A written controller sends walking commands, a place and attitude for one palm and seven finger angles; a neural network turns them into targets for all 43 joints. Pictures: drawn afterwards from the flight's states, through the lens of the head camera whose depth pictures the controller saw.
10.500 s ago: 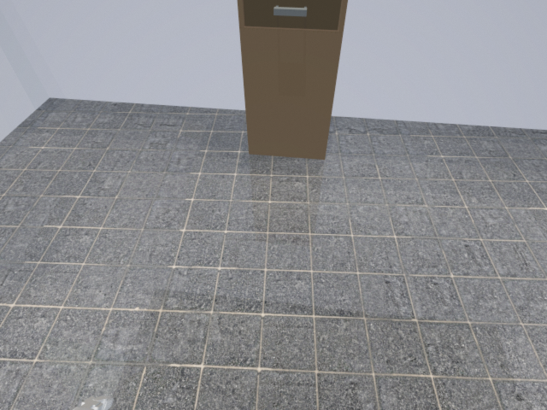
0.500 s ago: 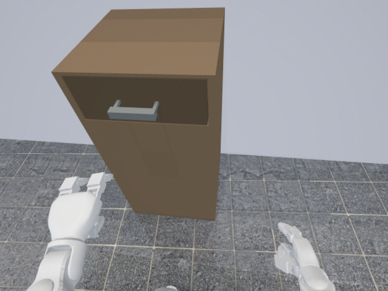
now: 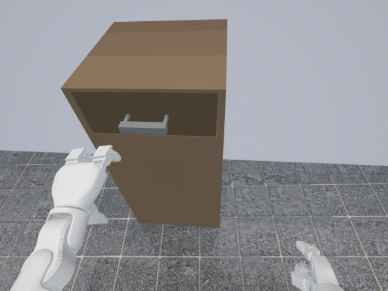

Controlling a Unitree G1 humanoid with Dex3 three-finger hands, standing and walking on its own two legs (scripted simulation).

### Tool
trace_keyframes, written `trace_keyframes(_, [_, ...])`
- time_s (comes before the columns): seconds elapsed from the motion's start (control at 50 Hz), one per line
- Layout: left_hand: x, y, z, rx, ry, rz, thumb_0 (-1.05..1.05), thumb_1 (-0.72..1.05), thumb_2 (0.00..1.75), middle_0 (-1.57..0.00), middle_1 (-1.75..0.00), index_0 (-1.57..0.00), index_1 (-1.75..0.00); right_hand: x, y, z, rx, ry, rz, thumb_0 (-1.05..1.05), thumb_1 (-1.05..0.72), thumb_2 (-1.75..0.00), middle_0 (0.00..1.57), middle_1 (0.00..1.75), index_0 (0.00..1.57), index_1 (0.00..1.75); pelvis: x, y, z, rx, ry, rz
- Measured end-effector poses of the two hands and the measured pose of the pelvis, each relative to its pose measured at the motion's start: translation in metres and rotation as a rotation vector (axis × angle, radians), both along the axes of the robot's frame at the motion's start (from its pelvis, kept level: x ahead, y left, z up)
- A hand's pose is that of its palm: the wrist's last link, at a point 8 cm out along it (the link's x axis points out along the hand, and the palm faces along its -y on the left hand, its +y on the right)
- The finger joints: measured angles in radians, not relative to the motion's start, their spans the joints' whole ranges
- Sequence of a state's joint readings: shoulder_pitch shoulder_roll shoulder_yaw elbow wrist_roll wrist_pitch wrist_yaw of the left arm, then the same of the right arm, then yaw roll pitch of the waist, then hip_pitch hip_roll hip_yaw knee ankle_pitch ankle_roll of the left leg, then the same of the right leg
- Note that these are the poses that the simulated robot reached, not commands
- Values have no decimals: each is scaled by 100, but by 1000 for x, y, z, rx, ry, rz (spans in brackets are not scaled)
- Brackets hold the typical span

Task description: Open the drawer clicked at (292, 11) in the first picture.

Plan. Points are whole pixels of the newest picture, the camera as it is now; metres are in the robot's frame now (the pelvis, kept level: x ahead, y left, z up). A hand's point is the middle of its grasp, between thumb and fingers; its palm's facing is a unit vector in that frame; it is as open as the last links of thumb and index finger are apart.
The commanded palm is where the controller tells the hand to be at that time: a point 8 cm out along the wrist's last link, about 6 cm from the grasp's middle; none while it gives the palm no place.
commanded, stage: raise the hand with hooked fingers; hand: left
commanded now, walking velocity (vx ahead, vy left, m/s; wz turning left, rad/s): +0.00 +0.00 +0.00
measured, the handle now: (145, 122) +0.53 +0.21 +0.03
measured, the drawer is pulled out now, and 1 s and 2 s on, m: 0.00 0.00 0.00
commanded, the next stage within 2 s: move the hooked fingers above the handle in 0.74 s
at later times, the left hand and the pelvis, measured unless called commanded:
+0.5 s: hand (72, 162) +0.29 +0.26 +0.14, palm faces +0.06 -0.07 -1.00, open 13.9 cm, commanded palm +0.26 +0.26 +0.20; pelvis -0.02 +0.01 +0.01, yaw +1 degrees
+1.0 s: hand (87, 169) +0.29 +0.24 +0.13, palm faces +0.03 -0.07 -1.00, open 13.9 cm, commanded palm +0.27 +0.24 +0.19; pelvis -0.02 -0.01 +0.01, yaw +1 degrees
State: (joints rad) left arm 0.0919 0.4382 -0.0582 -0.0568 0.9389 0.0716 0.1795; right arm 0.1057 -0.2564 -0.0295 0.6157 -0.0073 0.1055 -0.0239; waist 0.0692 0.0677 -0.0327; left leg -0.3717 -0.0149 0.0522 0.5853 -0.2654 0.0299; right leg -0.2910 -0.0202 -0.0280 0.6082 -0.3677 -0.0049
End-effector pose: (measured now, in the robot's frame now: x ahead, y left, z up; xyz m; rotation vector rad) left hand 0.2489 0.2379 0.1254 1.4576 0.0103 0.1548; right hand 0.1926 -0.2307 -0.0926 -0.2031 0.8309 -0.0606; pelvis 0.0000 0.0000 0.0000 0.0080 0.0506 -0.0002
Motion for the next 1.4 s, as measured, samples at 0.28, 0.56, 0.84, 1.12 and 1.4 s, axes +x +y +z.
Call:
trace_keyframes(0.28, [21, 25, 55, 33, 3, 3, 0, -47, 31, -32, -118, -32, -118, 12, 51, 12, 73, -6, 95, 1, -91, -90, 20, 30, 20, 30, -6, 14, 9, -9, -44, 17])
trace_keyframes(0.56, [17, 21, 62, 27, 60, -57, 0, -49, 30, -32, -120, -31, -120, -27, 26, 1, 45, 76, 62, 1, -91, -90, 20, 30, 20, 30, -18, 10, 13, -10, -53, 15])
trace_keyframes(0.84, [11, 9, 65, 38, -3, -40, 0, -49, 30, -32, -120, -32, -120, -29, 7, -1, 38, 66, 40, 1, -91, -90, 20, 30, 20, 30, -22, -3, 13, -6, -60, 18])
trace_keyframes(1.12, [32, -1, 55, 41, 53, -76, 0, -49, 30, -32, -120, -32, -120, -14, 1, 4, 24, 35, 41, 1, -91, -90, 20, 30, 20, 30, -16, -11, 12, -4, -45, 26])
trace_keyframes(1.4, [77, -14, 43, 44, 62, -90, 0, -49, 30, -32, -120, -32, -120, -31, -9, -10, 22, 130, -25, 1, -91, -90, 20, 30, 20, 30, -3, -9, 9, 0, 1, 13])
